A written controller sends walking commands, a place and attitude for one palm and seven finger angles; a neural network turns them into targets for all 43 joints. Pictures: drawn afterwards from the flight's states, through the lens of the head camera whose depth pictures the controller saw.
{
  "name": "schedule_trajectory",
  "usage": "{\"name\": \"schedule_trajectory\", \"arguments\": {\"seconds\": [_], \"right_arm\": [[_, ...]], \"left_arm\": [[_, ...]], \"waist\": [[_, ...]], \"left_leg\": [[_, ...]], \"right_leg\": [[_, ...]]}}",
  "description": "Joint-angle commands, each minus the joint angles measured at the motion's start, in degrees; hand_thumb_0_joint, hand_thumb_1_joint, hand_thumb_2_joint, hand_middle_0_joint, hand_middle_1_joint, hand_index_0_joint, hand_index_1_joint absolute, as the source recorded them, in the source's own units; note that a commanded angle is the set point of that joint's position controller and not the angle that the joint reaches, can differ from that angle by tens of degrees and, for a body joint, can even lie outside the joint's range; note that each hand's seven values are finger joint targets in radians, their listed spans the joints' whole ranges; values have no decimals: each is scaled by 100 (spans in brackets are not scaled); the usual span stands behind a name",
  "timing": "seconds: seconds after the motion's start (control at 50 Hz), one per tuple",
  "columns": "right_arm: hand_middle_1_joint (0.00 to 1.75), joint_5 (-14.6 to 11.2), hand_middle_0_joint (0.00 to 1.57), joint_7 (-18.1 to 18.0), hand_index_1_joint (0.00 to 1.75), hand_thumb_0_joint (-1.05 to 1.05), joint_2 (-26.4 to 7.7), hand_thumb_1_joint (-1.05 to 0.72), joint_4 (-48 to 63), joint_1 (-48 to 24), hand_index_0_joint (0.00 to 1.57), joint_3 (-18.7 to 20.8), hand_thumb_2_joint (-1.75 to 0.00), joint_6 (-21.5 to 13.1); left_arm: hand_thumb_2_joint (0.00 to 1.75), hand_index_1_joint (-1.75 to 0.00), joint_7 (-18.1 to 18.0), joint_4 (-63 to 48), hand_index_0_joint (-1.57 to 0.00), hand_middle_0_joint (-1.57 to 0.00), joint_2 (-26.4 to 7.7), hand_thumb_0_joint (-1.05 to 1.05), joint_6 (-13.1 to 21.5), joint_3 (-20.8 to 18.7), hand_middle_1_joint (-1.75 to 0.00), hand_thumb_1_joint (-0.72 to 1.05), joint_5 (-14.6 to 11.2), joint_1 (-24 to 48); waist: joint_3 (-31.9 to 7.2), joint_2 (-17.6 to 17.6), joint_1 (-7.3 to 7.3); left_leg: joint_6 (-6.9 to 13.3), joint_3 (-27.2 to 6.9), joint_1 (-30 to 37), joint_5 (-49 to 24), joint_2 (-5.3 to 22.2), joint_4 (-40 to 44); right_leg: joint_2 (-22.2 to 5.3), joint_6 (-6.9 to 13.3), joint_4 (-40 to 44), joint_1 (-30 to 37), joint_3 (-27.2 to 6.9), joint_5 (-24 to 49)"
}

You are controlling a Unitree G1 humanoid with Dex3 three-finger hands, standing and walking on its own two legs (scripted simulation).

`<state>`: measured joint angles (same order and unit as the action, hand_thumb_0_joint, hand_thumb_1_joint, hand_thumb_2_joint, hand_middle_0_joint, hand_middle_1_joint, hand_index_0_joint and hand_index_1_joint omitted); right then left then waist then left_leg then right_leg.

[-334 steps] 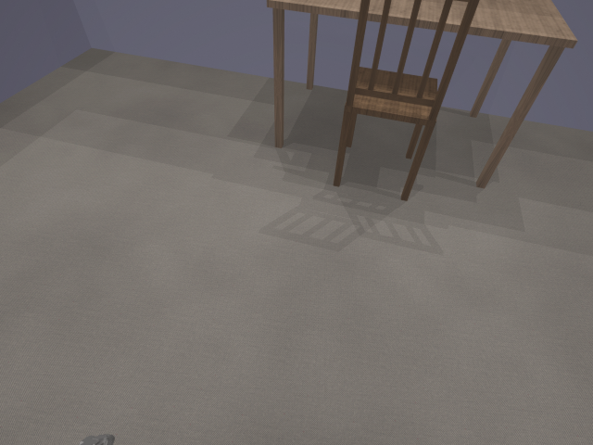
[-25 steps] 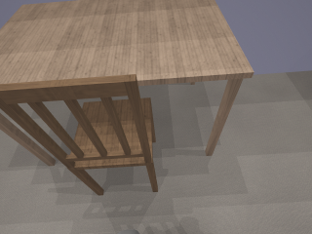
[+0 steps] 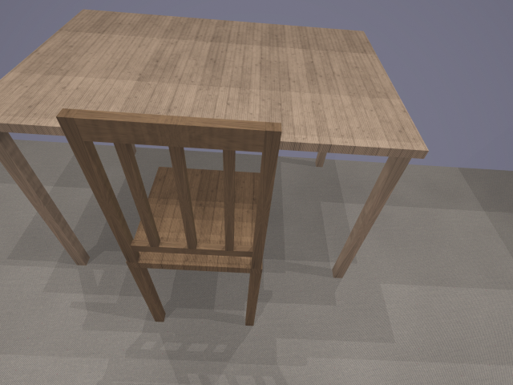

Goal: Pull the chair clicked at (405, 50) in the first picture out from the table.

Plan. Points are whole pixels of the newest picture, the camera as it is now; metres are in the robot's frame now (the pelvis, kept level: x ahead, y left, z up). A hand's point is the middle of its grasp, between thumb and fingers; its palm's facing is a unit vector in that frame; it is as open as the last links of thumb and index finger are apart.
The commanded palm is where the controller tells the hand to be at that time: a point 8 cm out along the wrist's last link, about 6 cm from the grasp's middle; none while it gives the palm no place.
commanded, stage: come to a stop and stand still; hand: left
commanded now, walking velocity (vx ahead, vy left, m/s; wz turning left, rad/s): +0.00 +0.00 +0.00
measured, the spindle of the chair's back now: (185, 203) +0.48 +0.20 -0.06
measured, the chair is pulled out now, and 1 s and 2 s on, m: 0.00 0.00 0.00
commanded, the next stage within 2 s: look again from close up in 0.16 s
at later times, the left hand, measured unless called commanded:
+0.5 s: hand out of the picture +0.00 +0.18 -0.18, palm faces +0.00 -0.98 -0.21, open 7.4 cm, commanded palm none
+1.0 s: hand out of the picture +0.02 +0.17 -0.17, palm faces +0.00 -0.98 -0.22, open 7.3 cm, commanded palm none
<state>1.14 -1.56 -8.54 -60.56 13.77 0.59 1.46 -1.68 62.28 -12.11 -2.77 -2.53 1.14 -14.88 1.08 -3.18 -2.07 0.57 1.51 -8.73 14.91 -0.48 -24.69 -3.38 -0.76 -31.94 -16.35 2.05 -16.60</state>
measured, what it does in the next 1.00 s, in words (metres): stands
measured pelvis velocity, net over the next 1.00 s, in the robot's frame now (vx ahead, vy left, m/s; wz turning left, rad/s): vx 0.01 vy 0.00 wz -0.03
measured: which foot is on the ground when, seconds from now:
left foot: down 0.00-1.00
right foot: down 0.00-1.00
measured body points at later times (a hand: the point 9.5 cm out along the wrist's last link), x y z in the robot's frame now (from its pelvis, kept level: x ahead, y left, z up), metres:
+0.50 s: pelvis -0.01 +0.02 +0.00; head -0.01 +0.00 +0.44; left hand +0.00 +0.24 -0.16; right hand -0.01 -0.20 -0.17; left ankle -0.02 +0.12 -0.74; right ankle +0.01 -0.13 -0.74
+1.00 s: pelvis +0.01 +0.00 +0.00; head +0.02 -0.02 +0.45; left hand +0.02 +0.22 -0.15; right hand +0.00 -0.22 -0.17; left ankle -0.02 +0.12 -0.74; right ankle +0.01 -0.13 -0.74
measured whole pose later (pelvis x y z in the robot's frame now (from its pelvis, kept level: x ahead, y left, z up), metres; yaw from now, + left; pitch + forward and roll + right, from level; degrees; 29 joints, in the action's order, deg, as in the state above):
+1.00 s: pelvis +0.01 +0.00 +0.00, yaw -2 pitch -2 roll +1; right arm 0.7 -1.3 -9.6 -63.8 16.0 -1.2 -1.3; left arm -2.0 63.7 -8.4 0.8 0.4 0.4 -15.3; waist 2.6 1.1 0.2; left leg 0.1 2.8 -7.2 15.6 0.1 -24.3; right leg -2.0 -0.6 -27.4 -12.1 0.9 -13.8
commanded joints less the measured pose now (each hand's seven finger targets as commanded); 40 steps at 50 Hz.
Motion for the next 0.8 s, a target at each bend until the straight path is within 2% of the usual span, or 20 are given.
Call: {"name": "schedule_trajectory", "arguments": {"seconds": [0.0, 0.02, 0.04, 0.06, 0.1, 0.14, 0.22, 0.24, 0.26, 0.28, 0.3, 0.32, 0.36, 0.38, 0.42, 0.5, 0.56, 0.62, 0.68, 0.78], "right_arm": [[30, -64, 20, -68, 30, 0, -747, -90, 166, -70, 20, 119, -90, -171], [30, -75, 20, -63, 30, 0, -705, -90, 114, 53, 20, 103, -90, -199], [30, -95, 20, -50, 30, 0, -647, -90, 66, 142, 20, 89, -90, -222], [30, -97, 20, -41, 30, 0, -617, -90, 6, 221, 20, 87, -90, -198], [30, -103, 20, -38, 30, 0, -601, -90, -102, 356, 20, 84, -90, -186], [30, -91, 20, -37, 30, 0, -590, -90, -184, 412, 20, 59, -90, -211], [30, -89, 20, -43, 30, 0, -514, -90, -280, 503, 20, 41, -90, -247], [30, -108, 20, 42, 30, 0, -753, -90, 134, -27, 20, 25, -90, -358], [30, -66, 20, 59, 30, 0, -454, -90, 241, 380, 20, 8, -90, -318], [30, -57, 20, 66, 30, 0, -472, -90, 240, 562, 20, -8, -90, -338], [30, -19, 20, 70, 30, 0, -494, -90, 260, 598, 20, -9, -90, -338], [30, -32, 20, 61, 30, 0, -475, -90, 313, 610, 20, -17, -90, -337], [30, -53, 20, 40, 30, 0, -498, -90, 339, 693, 20, -27, -90, -346], [30, -56, 20, 36, 30, 0, -535, -90, 338, 751, 20, -31, -90, -345], [30, -47, 20, 36, 30, 0, -563, -90, 305, 755, 20, -28, -90, -358], [30, -43, 20, 34, 30, 0, -567, -90, 226, 770, 20, -48, -90, -373], [30, -40, 20, 29, 30, 0, -588, -90, 158, 816, 20, -53, -90, -388], [30, -40, 20, 20, 30, 0, -590, -90, 73, 778, 20, -65, -90, -404], [30, -44, 20, 10, 30, 0, -591, -90, 0, 770, 20, -77, -90, -401], [30, -45, 20, 6, 30, 0, -575, -90, -107, 700, 20, -81, -90, -382]], "left_arm": [[90, -30, 23, 1, -20, -20, -200, 0, 192, 90, -30, 90, 2, -385], [90, -30, 6, 77, -20, -20, -238, 0, 237, 124, -30, 90, -2, -431], [90, -30, -11, 123, -20, -20, -303, 0, 260, 143, -30, 90, -16, -458], [90, -30, -9, 175, -20, -20, -346, 0, 291, 138, -30, 90, -31, -350], [90, -30, -6, 196, -20, -20, -274, 0, 312, 163, -30, 90, -46, -303], [90, -30, -22, 231, -20, -20, -202, 0, 309, 179, -30, 90, -49, -344], [90, -30, -40, 302, -20, -20, -134, 0, 319, 174, -30, 90, -49, -456], [90, -30, -264, 387, -20, -20, -243, 0, 476, 255, -30, 90, 32, -883], [90, -30, -208, 158, -20, -20, -462, 0, 517, 205, -30, 90, -16, -676], [90, -30, -154, 50, -20, -20, -418, 0, 511, 222, -30, 90, -21, -562], [90, -30, -110, -20, -20, -20, -408, 0, 475, 210, -30, 90, -15, -453], [90, -30, -82, -50, -20, -20, -330, 0, 453, 220, -30, 90, -15, -511], [90, -30, -55, -53, -20, -20, -209, 0, 448, 249, -30, 90, -27, -517], [90, -30, -50, -80, -20, -20, -169, 0, 438, 251, -30, 90, -33, -508], [90, -30, -36, -102, -20, -20, -159, 0, 423, 251, -30, 90, -33, -478], [90, -30, -28, -137, -20, -20, -183, 0, 414, 234, -30, 90, -41, -500], [90, -30, -32, -154, -20, -20, -205, 0, 432, 216, -30, 90, -55, -467], [90, -30, -32, -159, -20, -20, -225, 0, 435, 204, -30, 90, -60, -416], [90, -30, -36, -139, -20, -20, -253, 0, 441, 201, -30, 90, -67, -387], [90, -30, -37, -90, -20, -20, -279, 0, 441, 198, -30, 90, -66, -359]], "waist": [[363, 810, -47], [309, 719, 15], [255, 813, 72], [184, 327, 150], [247, -83, 197], [267, 176, 194], [240, 328, 159], [426, 391, -39], [-107, 541, 251], [-93, 595, 273], [22, 996, 274], [80, 969, 249], [267, 475, 244], [363, 338, 260], [556, 353, 220], [616, 421, 190], [386, 194, 205], [333, 317, 197], [230, 238, 213], [211, 279, 214]], "left_leg": [[385, -724, -629, -326, 900, 963], [272, -643, -524, -516, 756, 803], [193, -598, -416, -531, 673, 772], [102, -537, -352, -388, 633, 707], [84, -460, -167, -297, 623, 714], [76, -483, -147, -279, 623, 789], [80, -504, -262, -183, 624, 882], [-53, -142, -613, -852, 722, -225], [-68, -266, -518, 35, 343, -17], [-10, -371, -518, 44, 429, 104], [84, -393, -673, 179, 495, 196], [123, -489, -776, 180, 526, 264], [167, -552, -867, 104, 553, 359], [176, -568, -898, 176, 562, 426], [187, -609, -1019, 265, 568, 570], [186, -590, -967, 242, 550, 713], [168, -480, -720, -150, 534, 605], [157, -439, -589, -493, 526, 564], [140, -384, -416, -742, 541, 508], [106, -330, -307, -788, 534, 508]], "right_leg": [[-43, -13, 726, 492, -188, 573], [-166, 23, 1018, 595, -360, 906], [-301, 58, 1135, 659, -443, 1026], [-272, 78, 1158, 622, -523, 947], [-274, 100, 1304, 439, -527, 671], [-274, 91, 1295, 385, -515, 598], [-260, 86, 1266, 544, -466, 677], [-473, 146, 941, 458, -550, 1791], [-549, 269, 919, 554, -786, 799], [-409, 320, 830, 296, -694, -75], [-271, 325, 754, 223, -518, -222], [-210, 310, 696, 250, -460, -91], [-173, 294, 705, 286, -457, 108], [-154, 291, 712, 263, -474, 83], [-140, 279, 697, 251, -442, 141], [-144, 274, 715, 290, -468, 290], [-189, 255, 726, 390, -501, 511], [-210, 253, 721, 446, -518, 748], [-231, 252, 714, 512, -528, 1008], [-261, 253, 770, 545, -551, 1145]]}}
